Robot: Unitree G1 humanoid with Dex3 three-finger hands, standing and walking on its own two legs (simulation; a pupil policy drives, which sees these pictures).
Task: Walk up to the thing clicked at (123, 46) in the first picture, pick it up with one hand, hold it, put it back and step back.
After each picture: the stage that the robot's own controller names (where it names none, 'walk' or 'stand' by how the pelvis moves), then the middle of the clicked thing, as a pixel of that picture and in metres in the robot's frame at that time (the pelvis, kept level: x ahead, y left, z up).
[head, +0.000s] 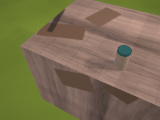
stand; (122, 58) +0.55 -0.16 -0.06
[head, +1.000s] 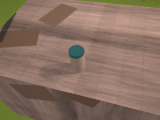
walk; (77, 59) +0.49 +0.07 -0.03
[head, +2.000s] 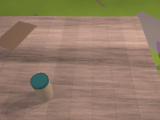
stand; (42, 88) +0.37 +0.19 -0.04
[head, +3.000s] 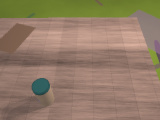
stand; (43, 92) +0.35 +0.19 -0.06
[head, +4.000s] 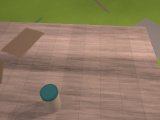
stand; (51, 99) +0.34 +0.16 -0.06
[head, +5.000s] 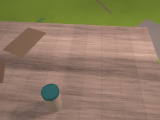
stand; (52, 98) +0.34 +0.15 -0.06
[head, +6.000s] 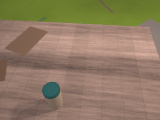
rise first; (53, 96) +0.35 +0.15 -0.06
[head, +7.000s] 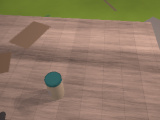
go down; (55, 86) +0.38 +0.15 -0.05
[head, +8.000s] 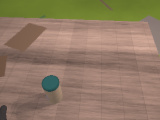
go down; (52, 90) +0.37 +0.15 -0.05
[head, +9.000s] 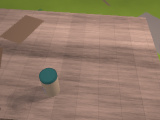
go down; (50, 83) +0.39 +0.15 -0.04
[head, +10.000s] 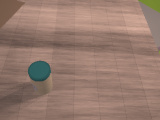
rise first; (41, 78) +0.37 +0.13 +0.01
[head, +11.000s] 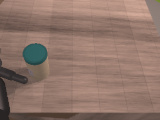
close; (37, 63) +0.40 +0.14 +0.04
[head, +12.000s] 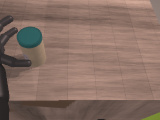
close; (33, 48) +0.44 +0.13 +0.07
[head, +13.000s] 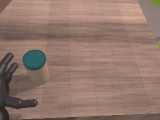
rise first; (37, 68) +0.39 +0.15 +0.03
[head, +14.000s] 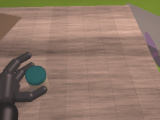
rise first; (38, 81) +0.37 +0.16 +0.02
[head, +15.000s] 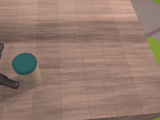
go down; (28, 71) +0.38 +0.16 +0.02
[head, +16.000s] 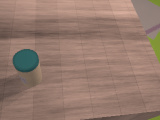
go down; (29, 69) +0.38 +0.15 +0.04
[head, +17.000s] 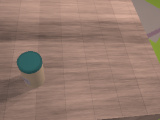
go down; (32, 70) +0.38 +0.15 +0.03
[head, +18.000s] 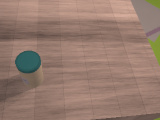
go down; (31, 70) +0.38 +0.15 +0.03
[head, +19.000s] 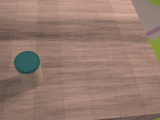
go down; (30, 70) +0.38 +0.15 +0.03
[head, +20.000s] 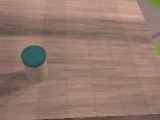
go down; (35, 65) +0.39 +0.15 +0.04
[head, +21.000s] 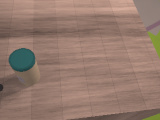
go down; (26, 68) +0.38 +0.16 +0.04
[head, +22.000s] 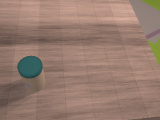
go down; (32, 75) +0.37 +0.15 +0.03
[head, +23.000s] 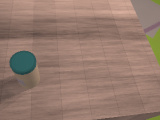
go down; (26, 71) +0.37 +0.16 +0.03
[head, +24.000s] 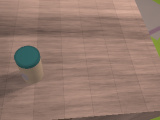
go down; (30, 66) +0.39 +0.16 +0.04
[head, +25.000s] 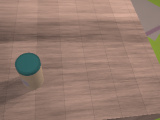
go down; (31, 72) +0.37 +0.15 +0.03
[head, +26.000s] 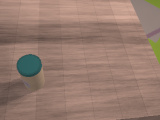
close in; (32, 73) +0.37 +0.15 +0.03
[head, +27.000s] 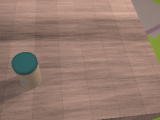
go down; (28, 71) +0.37 +0.16 +0.03
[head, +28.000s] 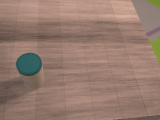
close in; (31, 72) +0.37 +0.15 +0.03
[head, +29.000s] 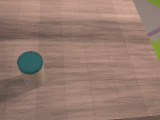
close in; (32, 71) +0.37 +0.15 +0.03
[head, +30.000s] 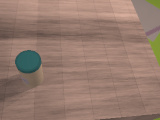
close in; (30, 70) +0.38 +0.15 +0.03
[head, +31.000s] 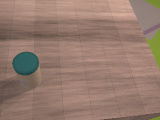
close in; (28, 71) +0.37 +0.15 +0.03
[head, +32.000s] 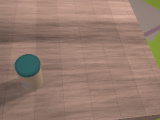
close in; (30, 73) +0.37 +0.15 +0.03
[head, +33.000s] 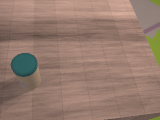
close in; (27, 72) +0.37 +0.16 +0.03
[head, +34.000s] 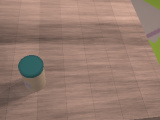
close in; (33, 74) +0.37 +0.15 +0.03
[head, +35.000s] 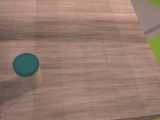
close in; (29, 72) +0.37 +0.15 +0.03
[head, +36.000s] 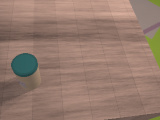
close in; (27, 73) +0.37 +0.16 +0.03
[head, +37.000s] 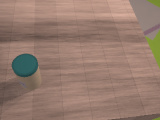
close in; (28, 73) +0.37 +0.16 +0.03
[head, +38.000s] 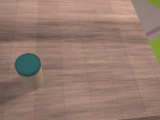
close in; (30, 73) +0.37 +0.15 +0.03
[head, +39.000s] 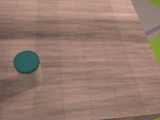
close in; (29, 70) +0.37 +0.16 +0.03
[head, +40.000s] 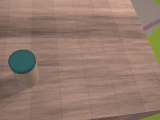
close in; (25, 70) +0.37 +0.16 +0.04
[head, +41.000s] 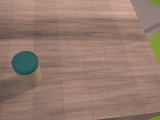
close in; (28, 71) +0.37 +0.15 +0.03
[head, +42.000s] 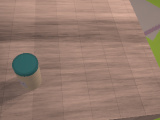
close in; (28, 73) +0.37 +0.16 +0.03
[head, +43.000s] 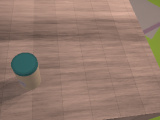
close in; (27, 72) +0.37 +0.16 +0.03
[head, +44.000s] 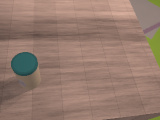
close in; (27, 72) +0.37 +0.16 +0.03
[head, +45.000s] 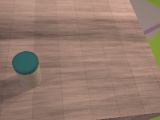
close in; (28, 71) +0.37 +0.16 +0.03
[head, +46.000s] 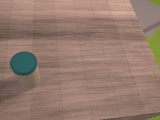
close in; (27, 71) +0.37 +0.16 +0.03
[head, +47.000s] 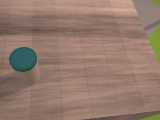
close in; (26, 68) +0.38 +0.16 +0.04
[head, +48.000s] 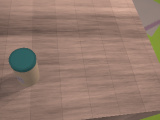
close in; (26, 68) +0.38 +0.16 +0.04
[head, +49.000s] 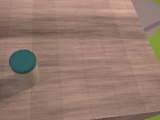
close in; (26, 70) +0.37 +0.16 +0.04
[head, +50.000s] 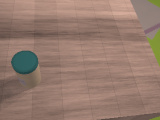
close in; (28, 70) +0.37 +0.16 +0.04
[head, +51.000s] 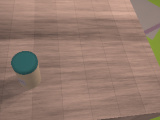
close in; (27, 71) +0.37 +0.16 +0.04
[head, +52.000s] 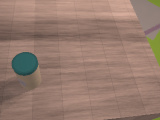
close in; (28, 72) +0.37 +0.16 +0.03
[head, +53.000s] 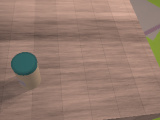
close in; (27, 72) +0.37 +0.16 +0.03
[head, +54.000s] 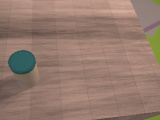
close in; (25, 70) +0.37 +0.16 +0.04
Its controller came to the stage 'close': yes
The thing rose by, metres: 0.00
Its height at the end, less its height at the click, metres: +0.00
